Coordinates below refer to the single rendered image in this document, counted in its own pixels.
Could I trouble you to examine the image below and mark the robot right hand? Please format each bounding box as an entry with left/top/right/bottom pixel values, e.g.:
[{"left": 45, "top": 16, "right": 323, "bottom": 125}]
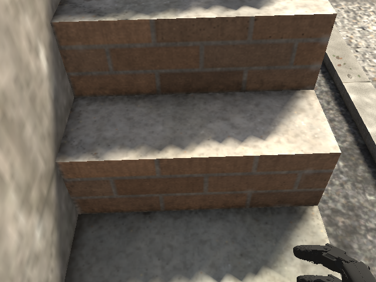
[{"left": 293, "top": 243, "right": 376, "bottom": 282}]

